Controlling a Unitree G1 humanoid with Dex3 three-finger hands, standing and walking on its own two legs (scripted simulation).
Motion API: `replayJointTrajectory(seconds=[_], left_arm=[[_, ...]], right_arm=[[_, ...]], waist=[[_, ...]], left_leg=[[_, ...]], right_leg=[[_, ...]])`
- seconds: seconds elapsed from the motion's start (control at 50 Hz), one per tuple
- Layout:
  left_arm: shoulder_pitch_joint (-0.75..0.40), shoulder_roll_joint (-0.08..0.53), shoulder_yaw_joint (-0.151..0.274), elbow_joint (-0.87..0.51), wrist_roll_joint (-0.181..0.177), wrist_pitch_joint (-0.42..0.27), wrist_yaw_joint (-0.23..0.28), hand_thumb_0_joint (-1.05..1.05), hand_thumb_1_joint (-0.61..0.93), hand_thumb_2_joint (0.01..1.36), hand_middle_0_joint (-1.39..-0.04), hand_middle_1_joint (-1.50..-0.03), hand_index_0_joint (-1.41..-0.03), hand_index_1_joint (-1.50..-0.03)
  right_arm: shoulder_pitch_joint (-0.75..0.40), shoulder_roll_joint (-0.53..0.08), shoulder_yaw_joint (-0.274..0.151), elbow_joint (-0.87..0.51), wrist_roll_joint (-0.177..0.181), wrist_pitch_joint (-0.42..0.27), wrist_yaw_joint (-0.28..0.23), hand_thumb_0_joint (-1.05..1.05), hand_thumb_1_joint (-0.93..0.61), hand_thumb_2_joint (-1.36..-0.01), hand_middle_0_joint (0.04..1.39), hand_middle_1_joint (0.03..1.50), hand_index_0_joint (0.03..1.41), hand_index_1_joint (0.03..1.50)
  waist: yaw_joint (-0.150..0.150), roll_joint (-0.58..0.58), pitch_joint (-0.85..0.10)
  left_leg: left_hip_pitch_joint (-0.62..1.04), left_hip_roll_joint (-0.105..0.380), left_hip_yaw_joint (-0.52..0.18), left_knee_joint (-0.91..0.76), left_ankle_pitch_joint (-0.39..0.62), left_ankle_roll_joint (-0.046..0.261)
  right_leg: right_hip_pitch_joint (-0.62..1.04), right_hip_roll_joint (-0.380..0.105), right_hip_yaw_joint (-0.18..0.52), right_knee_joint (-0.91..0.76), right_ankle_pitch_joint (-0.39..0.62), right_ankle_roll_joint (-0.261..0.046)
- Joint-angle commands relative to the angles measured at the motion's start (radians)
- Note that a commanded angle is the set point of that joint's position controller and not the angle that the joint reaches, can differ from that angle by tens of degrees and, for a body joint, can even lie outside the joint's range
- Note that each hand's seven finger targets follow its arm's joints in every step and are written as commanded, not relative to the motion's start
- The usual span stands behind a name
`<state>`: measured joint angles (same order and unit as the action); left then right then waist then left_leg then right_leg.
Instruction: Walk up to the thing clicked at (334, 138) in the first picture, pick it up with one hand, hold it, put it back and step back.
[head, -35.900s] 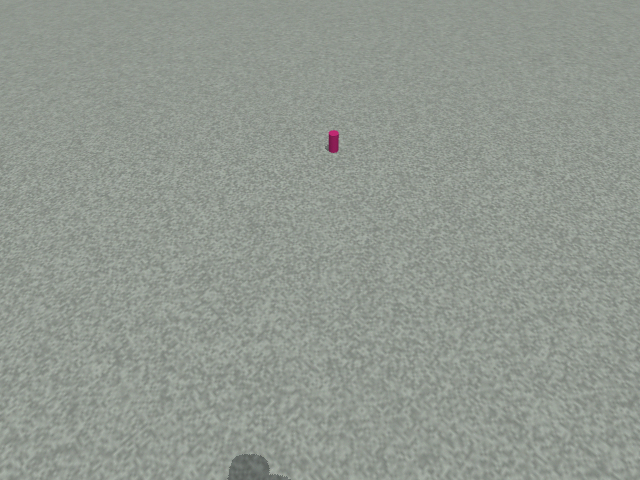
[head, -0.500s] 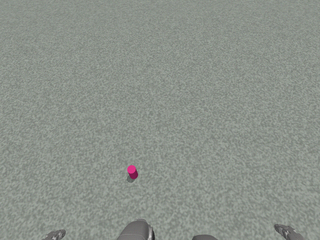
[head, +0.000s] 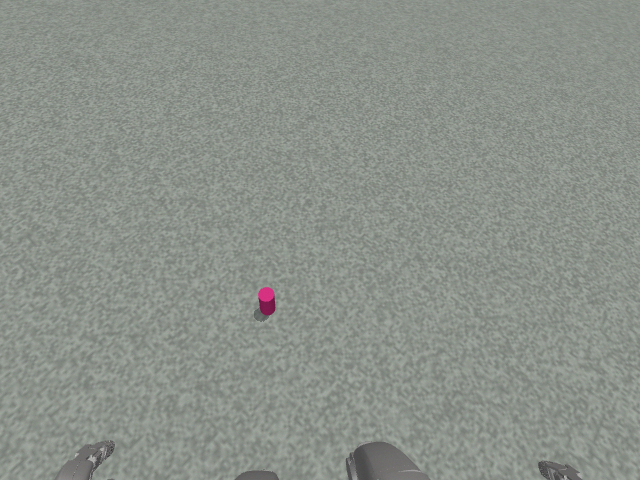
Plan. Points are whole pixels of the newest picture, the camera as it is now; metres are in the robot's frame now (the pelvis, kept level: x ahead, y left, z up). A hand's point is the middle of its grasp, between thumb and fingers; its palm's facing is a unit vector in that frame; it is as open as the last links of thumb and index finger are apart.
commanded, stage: step back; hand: left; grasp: from above
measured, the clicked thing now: (267, 301) +0.67 +0.16 -0.72
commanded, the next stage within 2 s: none
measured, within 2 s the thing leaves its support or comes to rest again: neither
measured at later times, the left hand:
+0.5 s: hand out of the picture -0.08 +0.24 -0.14, palm faces -0.01 -0.91 -0.42, open 7.4 cm
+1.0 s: hand out of the picture -0.29 +0.20 -0.15, palm faces -0.02 -0.92 -0.39, open 7.4 cm
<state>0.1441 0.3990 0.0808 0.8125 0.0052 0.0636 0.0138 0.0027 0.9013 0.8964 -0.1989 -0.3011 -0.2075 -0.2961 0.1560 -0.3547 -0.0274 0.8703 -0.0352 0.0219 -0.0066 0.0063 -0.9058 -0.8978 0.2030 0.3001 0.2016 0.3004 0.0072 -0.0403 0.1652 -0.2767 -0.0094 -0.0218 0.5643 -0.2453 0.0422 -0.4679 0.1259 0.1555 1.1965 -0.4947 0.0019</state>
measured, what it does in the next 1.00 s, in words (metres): walks backwards: right foot, then left foot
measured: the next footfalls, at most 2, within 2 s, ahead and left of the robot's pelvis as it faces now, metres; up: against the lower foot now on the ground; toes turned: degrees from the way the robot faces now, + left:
right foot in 0.24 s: -0.09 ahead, -0.15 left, +0.00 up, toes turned -2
left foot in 0.56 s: -0.19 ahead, +0.09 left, +0.00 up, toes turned +0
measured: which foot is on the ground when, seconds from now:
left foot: down 0.00-0.26, up 0.28-0.54, down 0.56-0.92, up 0.94-1.00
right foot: up 0.00-0.22, down 0.24-0.58, up 0.60-0.86, down 0.88-1.00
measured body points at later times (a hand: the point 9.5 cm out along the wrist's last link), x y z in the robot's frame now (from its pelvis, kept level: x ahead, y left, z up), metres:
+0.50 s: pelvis -0.18 -0.03 -0.01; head -0.14 -0.05 +0.44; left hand -0.08 +0.28 -0.11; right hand -0.13 -0.36 -0.13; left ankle -0.20 +0.10 -0.69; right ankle -0.13 -0.15 -0.73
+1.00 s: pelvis -0.35 -0.06 -0.01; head -0.33 -0.07 +0.44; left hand -0.29 +0.25 -0.13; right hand -0.24 -0.38 -0.13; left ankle -0.28 +0.08 -0.70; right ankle -0.37 -0.18 -0.73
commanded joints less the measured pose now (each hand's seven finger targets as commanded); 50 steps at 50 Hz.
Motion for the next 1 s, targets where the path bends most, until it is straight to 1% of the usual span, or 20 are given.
replayJointTrajectory(seconds=[0.0,0.08,0.18,0.2,0.22,0.24,0.26,0.32,0.42,0.5,0.54,0.56,0.58,0.64,0.76,0.84,0.86,0.88,0.9,0.98], left_arm=[[0.03,0.167,0.058,-0.079,0.013,-0.02,0.012,0.0,0.9,0.9,-0.2,-0.3,-0.2,-0.3],[0.063,0.156,0.051,-0.074,0.012,-0.025,0.005,0.0,0.9,0.9,-0.2,-0.3,-0.2,-0.3],[0.237,0.156,0.061,0.016,0.018,-0.029,-0.017,0.0,0.9,0.9,-0.2,-0.3,-0.2,-0.3],[0.252,0.177,0.069,0.029,0.03,-0.031,-0.016,0.0,0.9,0.9,-0.2,-0.3,-0.2,-0.3],[0.237,0.234,0.085,0.009,0.045,-0.036,-0.018,0.0,0.9,0.9,-0.2,-0.3,-0.2,-0.3],[0.131,0.351,0.107,-0.035,0.044,-0.03,-0.019,0.0,0.9,0.9,-0.2,-0.3,-0.2,-0.3],[0.026,0.373,0.107,-0.084,0.046,-0.035,-0.012,0.0,0.9,0.9,-0.2,-0.3,-0.2,-0.3],[-0.123,0.229,0.075,-0.11,0.043,-0.044,0.004,0.0,0.9,0.9,-0.2,-0.3,-0.2,-0.3],[0.013,0.214,0.071,-0.105,0.048,-0.038,0.015,0.0,0.9,0.9,-0.2,-0.3,-0.2,-0.3],[0.0,0.221,0.059,-0.114,0.026,-0.019,0.014,0.0,0.9,0.9,-0.2,-0.3,-0.2,-0.3],[0.022,0.177,0.034,-0.121,0.017,-0.006,0.005,0.0,0.9,0.9,-0.2,-0.3,-0.2,-0.3],[0.01,0.139,0.023,-0.14,0.008,-0.01,0.004,0.0,0.9,0.9,-0.2,-0.3,-0.2,-0.3],[-0.081,0.193,0.054,-0.141,0.018,-0.009,0.018,0.0,0.9,0.9,-0.2,-0.3,-0.2,-0.3],[-0.012,0.169,0.05,-0.085,-0.004,0.002,0.014,0.0,0.9,0.9,-0.2,-0.3,-0.2,-0.3],[0.008,0.164,0.044,-0.064,0.017,-0.023,-0.006,0.0,0.9,0.9,-0.2,-0.3,-0.2,-0.3],[0.146,0.154,0.044,0.045,0.026,-0.064,-0.006,0.0,0.9,0.9,-0.2,-0.3,-0.2,-0.3],[0.147,0.208,0.061,0.056,0.044,-0.074,-0.002,0.0,0.9,0.9,-0.2,-0.3,-0.2,-0.3],[0.112,0.306,0.083,0.022,0.049,-0.078,-0.002,0.0,0.9,0.9,-0.2,-0.3,-0.2,-0.3],[0.019,0.379,0.094,-0.001,0.05,-0.077,0.001,0.0,0.9,0.9,-0.2,-0.3,-0.2,-0.3],[-0.061,0.258,0.065,0.0,0.043,-0.096,0.005,0.0,0.9,0.9,-0.2,-0.3,-0.2,-0.3]], right_arm=[[0.025,-0.254,-0.088,-0.091,0.012,-0.027,-0.029,0.0,-0.9,-0.9,0.2,0.3,0.2,0.3],[0.008,-0.28,-0.096,-0.112,0.008,-0.019,-0.028,0.0,-0.9,-0.9,0.2,0.3,0.2,0.3],[-0.071,-0.32,-0.106,-0.138,0.01,0.005,-0.014,0.0,-0.9,-0.9,0.2,0.3,0.2,0.3],[-0.067,-0.295,-0.098,-0.134,0.015,0.01,-0.013,0.0,-0.9,-0.9,0.2,0.3,0.2,0.3],[-0.052,-0.247,-0.085,-0.145,0.021,0.011,-0.01,0.0,-0.9,-0.9,0.2,0.3,0.2,0.3],[-0.103,-0.214,-0.084,-0.153,0.026,0.011,-0.024,0.0,-0.9,-0.9,0.2,0.3,0.2,0.3],[-0.087,-0.259,-0.099,-0.143,0.017,0.019,-0.031,0.0,-0.9,-0.9,0.2,0.3,0.2,0.3],[0.055,-0.237,-0.089,-0.078,0.034,0.008,-0.021,0.0,-0.9,-0.9,0.2,0.3,0.2,0.3],[0.037,-0.207,-0.066,-0.095,0.02,-0.007,-0.025,0.0,-0.9,-0.9,0.2,0.3,0.2,0.3],[0.13,-0.197,-0.071,-0.051,0.011,-0.016,-0.023,0.0,-0.9,-0.9,0.2,0.3,0.2,0.3],[0.156,-0.258,-0.094,-0.029,-0.002,-0.02,-0.026,0.0,-0.9,-0.9,0.2,0.3,0.2,0.3],[0.1,-0.377,-0.113,-0.055,-0.003,-0.018,-0.019,0.0,-0.9,-0.9,0.2,0.3,0.2,0.3],[0.077,-0.432,-0.123,-0.075,-0.003,-0.019,-0.015,0.0,-0.9,-0.9,0.2,0.3,0.2,0.3],[-0.026,-0.303,-0.081,-0.079,-0.005,-0.029,-0.035,0.0,-0.9,-0.9,0.2,0.3,0.2,0.3],[0.027,-0.292,-0.092,-0.084,-0.01,-0.02,-0.031,0.0,-0.9,-0.9,0.2,0.3,0.2,0.3],[-0.006,-0.295,-0.086,-0.074,-0.001,0.007,-0.015,0.0,-0.9,-0.9,0.2,0.3,0.2,0.3],[0.02,-0.239,-0.072,-0.076,0.0,0.009,-0.011,0.0,-0.9,-0.9,0.2,0.3,0.2,0.3],[-0.024,-0.182,-0.056,-0.112,0.006,0.001,-0.011,0.0,-0.9,-0.9,0.2,0.3,0.2,0.3],[-0.073,-0.238,-0.078,-0.099,0.004,0.003,-0.021,0.0,-0.9,-0.9,0.2,0.3,0.2,0.3],[0.0,-0.23,-0.07,-0.032,0.022,-0.013,-0.009,0.0,-0.9,-0.9,0.2,0.3,0.2,0.3]], waist=[[-0.037,0.164,-0.187],[-0.035,0.211,-0.222],[0.035,0.239,-0.27],[0.038,0.195,-0.254],[0.034,0.011,-0.2],[0.07,-0.268,-0.122],[0.042,-0.248,-0.037],[-0.055,-0.085,-0.058],[0.042,-0.154,-0.145],[0.01,-0.152,-0.215],[0.003,-0.004,-0.231],[0.008,0.25,-0.21],[-0.057,0.276,-0.183],[0.032,0.101,-0.181],[-0.023,0.2,-0.198],[0.023,0.198,-0.251],[0.011,0.073,-0.226],[0.033,-0.157,-0.176],[0.058,-0.186,-0.13],[-0.005,-0.094,-0.097]], left_leg=[[0.243,0.267,-0.214,-0.111,0.489,0.205],[0.223,0.295,-0.21,-0.107,0.408,0.212],[0.009,0.246,-0.179,-0.118,0.071,0.117],[-0.094,0.209,-0.168,-0.079,-0.031,0.064],[-0.247,0.091,-0.117,0.067,-0.2,0.001],[-0.24,-0.09,-0.039,0.374,-0.331,-0.05],[-0.188,-0.055,-0.144,0.569,-0.324,-0.067],[-0.152,-0.116,-0.13,0.653,-0.169,-0.053],[-0.221,-0.06,-0.052,0.371,-0.29,-0.068],[-0.033,-0.022,0.029,-0.06,-0.122,-0.038],[0.119,0.087,-0.132,-0.202,0.077,0.005],[0.129,0.327,-0.438,-0.225,0.231,0.132],[-0.04,0.433,-0.551,-0.246,0.315,0.267],[-0.009,0.281,-0.248,-0.135,0.492,0.192],[0.119,0.266,-0.221,-0.107,0.216,0.193],[0.02,0.193,-0.131,0.009,0.019,0.113],[-0.176,0.128,-0.099,0.122,-0.114,0.052],[-0.345,-0.019,-0.048,0.231,-0.28,-0.02],[-0.194,0.003,-0.147,0.385,-0.331,-0.048],[-0.143,-0.033,-0.106,0.448,-0.19,-0.05]], right_leg=[[-0.068,-0.037,0.014,-0.048,-0.014,0.037],[0.037,-0.09,-0.047,-0.271,-0.023,0.032],[0.315,-0.104,-0.164,-0.687,0.159,-0.035],[0.364,-0.125,-0.116,-0.725,0.161,-0.058],[0.344,-0.27,0.147,-0.821,0.01,-0.112],[0.057,-0.494,0.39,-0.979,-0.107,-0.254],[-0.134,-0.572,0.454,-1.033,-0.156,-0.309],[-0.032,-0.341,0.054,-0.859,0.195,-0.177],[0.326,-0.373,0.042,-0.75,0.468,-0.202],[0.361,-0.37,0.03,-0.611,0.624,-0.171],[0.173,-0.285,-0.025,-0.509,0.417,-0.081],[-0.021,-0.107,-0.165,-0.339,0.079,-0.021],[0.034,-0.088,-0.073,-0.131,-0.168,-0.004],[0.008,-0.039,0.043,0.103,-0.039,-0.029],[0.053,-0.103,-0.065,-0.306,-0.037,0.01],[0.332,-0.079,-0.169,-0.839,0.162,-0.033],[0.416,-0.161,0.026,-0.825,0.111,-0.063],[0.331,-0.383,0.358,-0.908,-0.09,-0.15],[0.037,-0.543,0.49,-0.954,-0.155,-0.285],[0.075,-0.363,0.142,-0.835,0.064,-0.189]])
